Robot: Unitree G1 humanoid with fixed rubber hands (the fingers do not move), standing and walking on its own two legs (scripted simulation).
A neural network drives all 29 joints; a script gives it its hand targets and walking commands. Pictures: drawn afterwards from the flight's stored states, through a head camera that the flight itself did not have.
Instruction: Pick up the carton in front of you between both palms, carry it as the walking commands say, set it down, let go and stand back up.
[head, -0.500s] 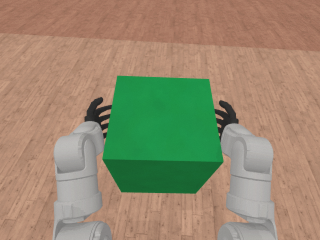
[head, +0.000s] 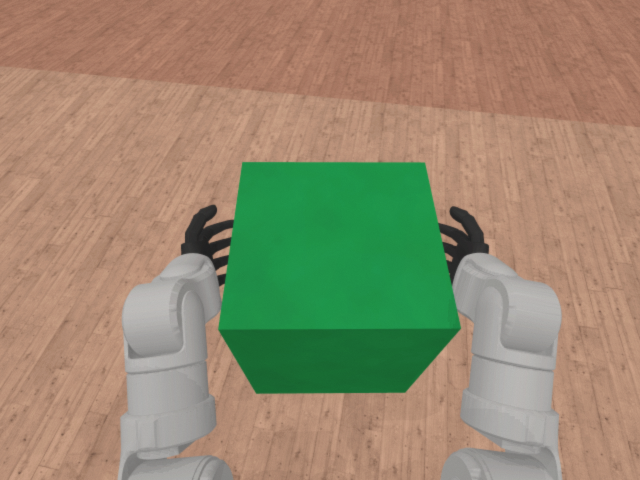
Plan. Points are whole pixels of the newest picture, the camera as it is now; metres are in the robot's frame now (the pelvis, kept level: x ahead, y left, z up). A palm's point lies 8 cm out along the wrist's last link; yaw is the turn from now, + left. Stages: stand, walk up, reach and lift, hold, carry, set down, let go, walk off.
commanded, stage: carry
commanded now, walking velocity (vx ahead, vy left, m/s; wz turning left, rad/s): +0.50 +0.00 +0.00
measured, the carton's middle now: (332, 289) +0.36 +0.02 +0.06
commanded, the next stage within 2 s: none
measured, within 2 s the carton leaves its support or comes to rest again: neither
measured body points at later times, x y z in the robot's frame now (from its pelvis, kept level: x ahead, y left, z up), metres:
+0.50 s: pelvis +0.29 +0.02 +0.02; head +0.33 +0.03 +0.47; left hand +0.66 +0.15 +0.16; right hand +0.64 -0.15 +0.16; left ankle +0.24 +0.13 -0.71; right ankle +0.39 -0.09 -0.65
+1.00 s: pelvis +0.58 -0.01 +0.05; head +0.59 -0.02 +0.50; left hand +0.93 +0.15 +0.20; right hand +0.93 -0.16 +0.19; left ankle +0.72 +0.11 -0.63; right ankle +0.49 -0.08 -0.69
